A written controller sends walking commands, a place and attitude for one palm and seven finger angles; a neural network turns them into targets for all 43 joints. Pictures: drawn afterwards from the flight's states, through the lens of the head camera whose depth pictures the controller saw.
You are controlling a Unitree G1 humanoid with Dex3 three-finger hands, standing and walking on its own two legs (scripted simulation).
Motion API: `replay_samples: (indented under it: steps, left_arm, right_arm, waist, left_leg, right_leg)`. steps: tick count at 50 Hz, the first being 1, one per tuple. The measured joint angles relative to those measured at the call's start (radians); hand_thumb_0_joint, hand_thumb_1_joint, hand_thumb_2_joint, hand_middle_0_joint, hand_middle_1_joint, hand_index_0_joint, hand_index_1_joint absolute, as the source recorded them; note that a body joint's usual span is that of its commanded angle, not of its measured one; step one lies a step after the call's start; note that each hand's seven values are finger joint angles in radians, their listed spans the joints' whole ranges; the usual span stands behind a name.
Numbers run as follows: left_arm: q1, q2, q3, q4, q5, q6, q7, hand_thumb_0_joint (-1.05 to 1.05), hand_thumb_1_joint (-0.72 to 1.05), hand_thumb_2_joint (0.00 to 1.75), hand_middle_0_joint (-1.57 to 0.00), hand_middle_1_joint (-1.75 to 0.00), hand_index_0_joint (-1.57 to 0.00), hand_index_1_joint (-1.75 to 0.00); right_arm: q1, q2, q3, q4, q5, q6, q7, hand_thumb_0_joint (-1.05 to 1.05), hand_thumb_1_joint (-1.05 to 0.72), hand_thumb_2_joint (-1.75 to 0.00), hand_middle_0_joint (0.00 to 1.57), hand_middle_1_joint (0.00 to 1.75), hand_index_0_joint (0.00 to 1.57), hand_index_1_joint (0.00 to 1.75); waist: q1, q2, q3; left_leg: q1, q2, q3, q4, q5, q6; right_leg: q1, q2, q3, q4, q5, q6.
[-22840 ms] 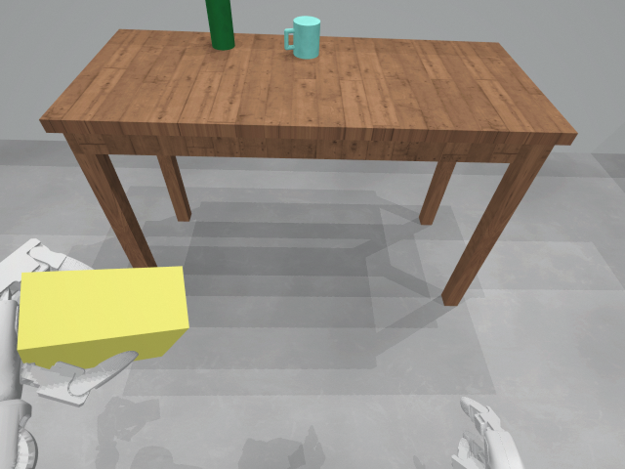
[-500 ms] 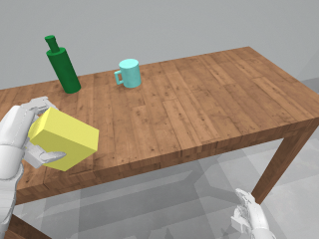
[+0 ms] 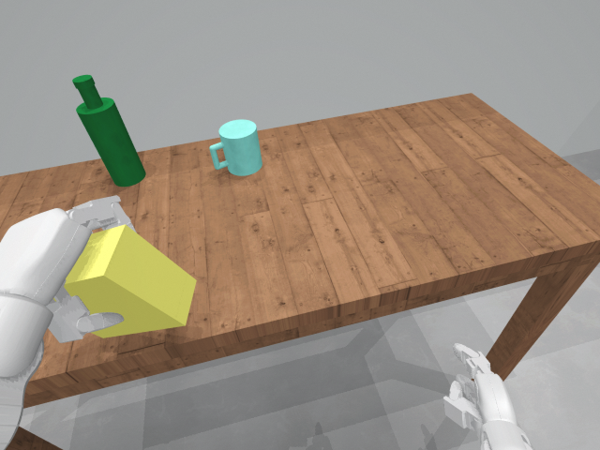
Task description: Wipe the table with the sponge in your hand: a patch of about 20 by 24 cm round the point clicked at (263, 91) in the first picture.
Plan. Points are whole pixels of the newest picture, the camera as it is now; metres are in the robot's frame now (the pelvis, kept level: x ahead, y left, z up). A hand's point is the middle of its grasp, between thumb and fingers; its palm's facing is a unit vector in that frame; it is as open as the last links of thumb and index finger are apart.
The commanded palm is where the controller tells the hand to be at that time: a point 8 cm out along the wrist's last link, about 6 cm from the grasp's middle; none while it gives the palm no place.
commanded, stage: turn the palm down, sponge in hand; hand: left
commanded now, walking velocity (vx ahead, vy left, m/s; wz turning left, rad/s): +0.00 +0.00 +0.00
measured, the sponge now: (126, 295) +0.23 +0.25 +0.14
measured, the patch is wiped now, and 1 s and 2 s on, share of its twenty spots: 0.00 0.00 0.00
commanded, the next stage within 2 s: move the sponge above the wiping area in 1.06 s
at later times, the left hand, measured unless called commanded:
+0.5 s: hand (34, 259) +0.21 +0.29 +0.22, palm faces +0.28 -0.08 -0.96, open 10.2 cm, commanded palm +0.16 +0.30 +0.28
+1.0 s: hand out of the picture +0.20 +0.33 +0.26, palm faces +0.36 +0.02 -0.93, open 10.1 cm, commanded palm +0.14 +0.30 +0.28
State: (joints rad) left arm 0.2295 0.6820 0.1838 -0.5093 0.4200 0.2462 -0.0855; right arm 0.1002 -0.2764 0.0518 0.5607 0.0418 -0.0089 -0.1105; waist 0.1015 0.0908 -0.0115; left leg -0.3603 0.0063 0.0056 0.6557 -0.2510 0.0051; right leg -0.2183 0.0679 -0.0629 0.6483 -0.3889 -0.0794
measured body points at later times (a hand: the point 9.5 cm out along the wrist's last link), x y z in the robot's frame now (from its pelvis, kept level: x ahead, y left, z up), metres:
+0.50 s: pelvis -0.03 +0.02 +0.01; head -0.05 -0.01 +0.46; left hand +0.19 +0.29 +0.28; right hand +0.25 -0.14 -0.05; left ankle +0.06 +0.12 -0.72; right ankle -0.02 -0.07 -0.72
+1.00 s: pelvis -0.04 +0.02 +0.01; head -0.08 -0.03 +0.46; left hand +0.17 +0.32 +0.31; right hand +0.23 -0.14 -0.05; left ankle +0.06 +0.12 -0.72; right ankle -0.02 -0.07 -0.72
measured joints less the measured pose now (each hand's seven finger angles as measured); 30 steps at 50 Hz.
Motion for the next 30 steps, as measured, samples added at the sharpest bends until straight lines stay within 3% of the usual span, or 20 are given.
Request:
replay_samples:
  steps: [3,6,10,13,15,18,23,27,30]
  left_arm:
    - [-0.021,0.017,0.000,-0.022,0.019,0.013,0.044,-0.01,-0.51,1.03,-0.72,-1.33,-0.75,-1.33]
    - [-0.090,0.020,0.007,0.032,0.038,0.096,0.067,-0.01,-0.51,1.03,-0.72,-1.33,-0.75,-1.33]
    - [-0.167,0.027,0.004,0.138,0.094,0.224,0.021,-0.01,-0.51,1.04,-0.72,-1.34,-0.74,-1.33]
    - [-0.184,0.013,-0.039,0.162,0.146,0.271,-0.044,-0.01,-0.51,1.04,-0.72,-1.34,-0.74,-1.34]
    - [-0.175,-0.004,-0.085,0.139,0.180,0.262,-0.084,-0.01,-0.51,1.04,-0.72,-1.34,-0.74,-1.34]
    - [-0.142,-0.015,-0.150,0.078,0.216,0.186,-0.117,-0.01,-0.51,1.04,-0.72,-1.34,-0.74,-1.34]
    - [-0.143,0.030,-0.171,0.017,0.252,0.070,-0.048,-0.01,-0.52,1.04,-0.72,-1.33,-0.75,-1.33]
    - [-0.252,0.029,-0.111,0.110,0.259,0.110,0.017,0.00,-0.52,1.04,-0.73,-1.33,-0.75,-1.33]
    - [-0.306,0.015,-0.061,0.194,0.277,0.176,0.008,0.00,-0.52,1.04,-0.72,-1.34,-0.75,-1.33]
  right_arm:
    - [-0.022,0.014,0.006,-0.003,0.000,0.010,0.012,0.01,-0.90,-0.90,0.20,0.30,0.20,0.30]
    - [-0.051,0.013,0.014,0.007,0.012,0.039,0.021,0.01,-0.90,-0.90,0.21,0.30,0.20,0.30]
    - [-0.084,0.005,0.035,0.016,0.033,0.071,0.022,0.01,-0.90,-0.90,0.21,0.30,0.20,0.30]
    - [-0.094,-0.002,0.042,0.012,0.042,0.075,0.021,0.01,-0.90,-0.90,0.21,0.30,0.20,0.30]
    - [-0.101,-0.002,0.044,0.014,0.043,0.064,0.020,0.01,-0.90,-0.90,0.21,0.30,0.20,0.30]
    - [-0.106,0.008,0.046,0.019,0.028,0.045,0.017,0.01,-0.90,-0.90,0.21,0.30,0.20,0.30]
    - [-0.111,0.032,0.051,0.052,0.005,0.024,0.024,0.01,-0.90,-0.90,0.21,0.30,0.20,0.30]
    - [-0.123,0.037,0.052,0.091,0.013,0.046,0.037,0.01,-0.90,-0.90,0.21,0.30,0.20,0.30]
    - [-0.127,0.035,0.061,0.092,0.029,0.062,0.041,0.01,-0.90,-0.90,0.21,0.30,0.20,0.30]
  waist:
    - [0.008,0.001,-0.013]
    - [0.021,0.014,-0.017]
    - [0.025,0.026,-0.009]
    - [0.026,0.033,0.005]
    - [0.028,0.036,0.018]
    - [0.031,0.030,0.033]
    - [0.050,0.021,0.041]
    - [0.065,0.033,0.029]
    - [0.060,0.038,0.021]
  left_leg:
    - [0.007,-0.001,0.003,-0.014,0.005,0.001]
    - [0.018,-0.004,0.006,-0.035,0.018,0.004]
    - [0.029,-0.013,0.008,-0.069,0.045,0.011]
    - [0.035,-0.019,0.005,-0.087,0.063,0.017]
    - [0.040,-0.022,0.004,-0.094,0.072,0.022]
    - [0.053,-0.025,0.006,-0.104,0.081,0.027]
    - [0.085,-0.023,0.012,-0.129,0.094,0.028]
    - [0.101,-0.023,0.011,-0.154,0.114,0.028]
    - [0.100,-0.026,0.008,-0.175,0.132,0.030]
  right_leg:
    - [0.008,-0.001,0.003,-0.017,0.008,0.003]
    - [0.016,-0.004,0.007,-0.034,0.020,0.008]
    - [0.020,-0.013,0.007,-0.052,0.039,0.014]
    - [0.025,-0.019,0.003,-0.064,0.051,0.020]
    - [0.030,-0.022,0.002,-0.069,0.058,0.022]
    - [0.041,-0.025,0.004,-0.077,0.066,0.026]
    - [0.072,-0.023,0.011,-0.104,0.085,0.027]
    - [0.088,-0.022,0.010,-0.130,0.105,0.030]
    - [0.084,-0.025,0.007,-0.142,0.118,0.033]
